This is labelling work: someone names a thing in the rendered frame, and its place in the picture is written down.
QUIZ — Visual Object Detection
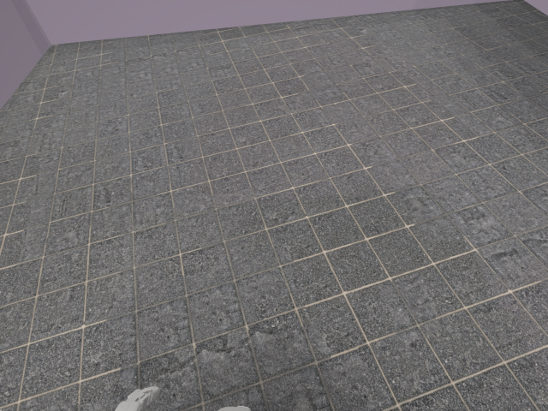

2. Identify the robot left hand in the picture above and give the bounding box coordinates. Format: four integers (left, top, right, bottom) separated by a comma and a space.
115, 386, 159, 411

